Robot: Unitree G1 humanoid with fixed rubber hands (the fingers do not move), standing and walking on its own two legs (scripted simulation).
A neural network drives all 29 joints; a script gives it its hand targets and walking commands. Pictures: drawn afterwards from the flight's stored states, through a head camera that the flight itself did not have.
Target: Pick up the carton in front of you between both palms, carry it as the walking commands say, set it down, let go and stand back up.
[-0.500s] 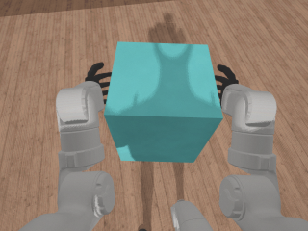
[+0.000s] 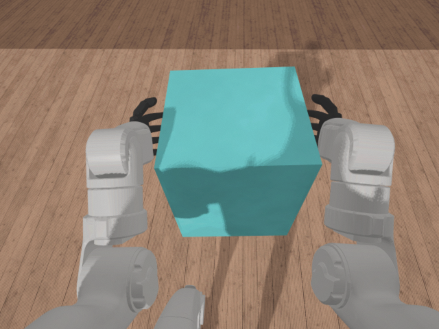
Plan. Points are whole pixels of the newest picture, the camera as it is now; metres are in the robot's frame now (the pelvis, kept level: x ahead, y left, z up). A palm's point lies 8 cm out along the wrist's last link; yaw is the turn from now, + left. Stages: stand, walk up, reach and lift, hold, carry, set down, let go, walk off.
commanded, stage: carry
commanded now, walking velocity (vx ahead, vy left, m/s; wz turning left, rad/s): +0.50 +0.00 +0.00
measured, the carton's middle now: (233, 159) +0.39 +0.03 +0.08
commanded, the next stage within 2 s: none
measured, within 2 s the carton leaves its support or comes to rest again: neither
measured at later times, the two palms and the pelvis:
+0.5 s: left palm (192, 17) +0.71 +0.15 +0.18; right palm (327, 26) +0.68 -0.15 +0.18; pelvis +0.32 +0.03 +0.03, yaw -2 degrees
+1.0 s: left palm out of the picture +1.00 +0.15 +0.22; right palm out of the picture +1.01 -0.14 +0.22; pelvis +0.63 -0.01 +0.04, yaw -1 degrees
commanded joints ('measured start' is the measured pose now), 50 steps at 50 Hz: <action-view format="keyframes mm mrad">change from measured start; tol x32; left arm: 1 -842 -1093 -629 -159 -492 1 -265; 50 -770 -1041 -602 -48 -449 16 -263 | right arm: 1 -686 989 598 -66 354 -29 149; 50 -644 970 591 31 365 -7 165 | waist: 1 -17 -94 -491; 9 -86 -191 -457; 13 -182 267 -627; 31 -100 141 -486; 34 -7 -321 -628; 50 -20 -148 -430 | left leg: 1 -128 26 22 -117 57 -17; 10 570 -131 228 -658 198 58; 13 1069 301 -678 -806 219 290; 31 739 123 60 -575 754 82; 34 66 -125 65 43 -119 -30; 36 -118 -57 -54 253 -165 10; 50 70 -42 129 -434 118 3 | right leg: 1 481 -268 301 -122 371 -155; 9 405 -185 37 123 994 -34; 14 -489 10 176 995 -138 34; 31 -31 51 -103 47 148 10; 34 612 -372 752 -105 131 -213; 50 387 -230 176 -79 530 -95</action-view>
